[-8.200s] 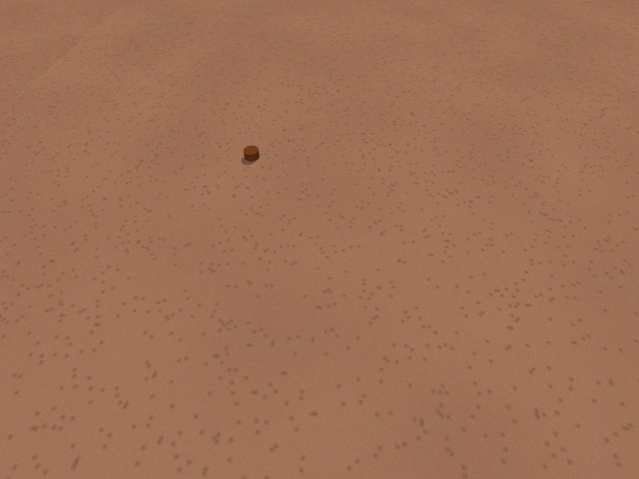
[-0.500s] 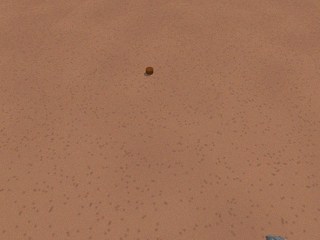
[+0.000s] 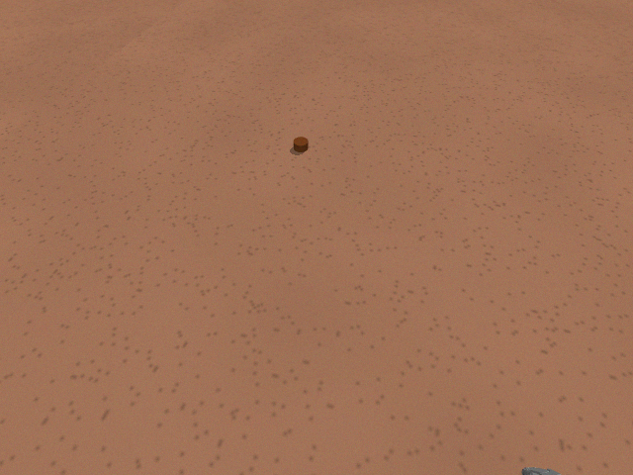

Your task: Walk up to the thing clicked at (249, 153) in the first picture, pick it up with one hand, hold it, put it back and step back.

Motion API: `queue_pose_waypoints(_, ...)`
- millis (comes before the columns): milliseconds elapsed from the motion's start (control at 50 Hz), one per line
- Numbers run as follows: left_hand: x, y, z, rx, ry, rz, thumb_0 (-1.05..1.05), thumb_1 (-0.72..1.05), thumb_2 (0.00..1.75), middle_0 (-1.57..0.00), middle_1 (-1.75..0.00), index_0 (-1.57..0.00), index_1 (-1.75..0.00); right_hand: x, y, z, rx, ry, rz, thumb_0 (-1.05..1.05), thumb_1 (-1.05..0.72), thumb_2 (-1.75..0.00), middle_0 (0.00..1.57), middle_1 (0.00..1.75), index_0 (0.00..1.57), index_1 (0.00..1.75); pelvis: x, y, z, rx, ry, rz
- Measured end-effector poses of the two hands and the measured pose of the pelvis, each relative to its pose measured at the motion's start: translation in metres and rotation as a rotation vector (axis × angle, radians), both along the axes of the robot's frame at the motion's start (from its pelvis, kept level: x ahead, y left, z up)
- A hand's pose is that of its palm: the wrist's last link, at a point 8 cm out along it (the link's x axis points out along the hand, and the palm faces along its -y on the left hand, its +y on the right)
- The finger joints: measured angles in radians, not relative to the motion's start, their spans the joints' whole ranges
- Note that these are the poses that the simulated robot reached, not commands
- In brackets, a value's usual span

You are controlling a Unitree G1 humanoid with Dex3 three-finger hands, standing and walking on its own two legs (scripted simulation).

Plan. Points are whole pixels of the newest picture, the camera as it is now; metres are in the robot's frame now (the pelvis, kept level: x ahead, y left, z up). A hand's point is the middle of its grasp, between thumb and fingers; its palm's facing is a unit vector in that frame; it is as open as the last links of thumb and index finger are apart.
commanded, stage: stand
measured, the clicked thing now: (300, 144) +1.72 +0.03 -0.76
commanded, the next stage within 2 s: none
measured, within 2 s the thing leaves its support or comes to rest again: neither
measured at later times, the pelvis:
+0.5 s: pelvis +0.00 +0.00 +0.00, yaw +0 degrees
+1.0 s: pelvis +0.01 +0.00 +0.00, yaw +1 degrees
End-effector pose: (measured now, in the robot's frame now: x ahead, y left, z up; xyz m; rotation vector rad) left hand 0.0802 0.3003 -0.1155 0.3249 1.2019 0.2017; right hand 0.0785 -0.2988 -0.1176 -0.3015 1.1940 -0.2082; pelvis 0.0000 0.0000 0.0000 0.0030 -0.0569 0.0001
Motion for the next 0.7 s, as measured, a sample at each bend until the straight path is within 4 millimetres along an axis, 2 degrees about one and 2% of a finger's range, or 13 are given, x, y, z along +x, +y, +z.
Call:
queue_pose_waypoints(360, -0.024, 0.002, -0.003, -0.002, 0.046, 0.014, 0.01, 0.91, 0.90, -0.20, -0.30, -0.21, -0.30, -0.019, -0.001, -0.003, -0.001, 0.049, -0.004, 0.00, -0.91, -0.90, 0.20, 0.30, 0.20, 0.30, -0.005, 0.000, 0.000, 0.000, 0.006, 0.005)
queue_pose_waypoints(540, -0.022, 0.002, -0.003, -0.002, 0.051, 0.011, 0.01, 0.91, 0.90, -0.20, -0.30, -0.21, -0.30, -0.021, 0.000, -0.004, 0.000, 0.070, -0.006, 0.00, -0.91, -0.90, 0.20, 0.30, 0.20, 0.30, -0.002, 0.002, 0.000, 0.000, 0.014, 0.008)
queue_pose_waypoints(700, -0.012, 0.003, -0.003, -0.003, 0.038, 0.007, 0.01, 0.91, 0.90, -0.20, -0.30, -0.21, -0.30, -0.013, 0.002, -0.003, -0.003, 0.063, -0.001, 0.00, -0.91, -0.90, 0.20, 0.30, 0.20, 0.30, 0.003, 0.003, 0.000, 0.000, 0.017, 0.010)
